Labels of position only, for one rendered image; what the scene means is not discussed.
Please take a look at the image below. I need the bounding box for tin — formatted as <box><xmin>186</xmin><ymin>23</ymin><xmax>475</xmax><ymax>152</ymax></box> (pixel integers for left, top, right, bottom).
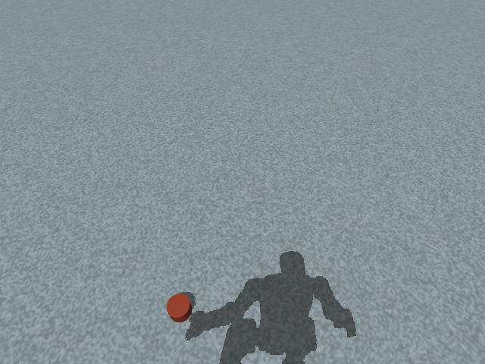
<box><xmin>167</xmin><ymin>293</ymin><xmax>192</xmax><ymax>322</ymax></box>

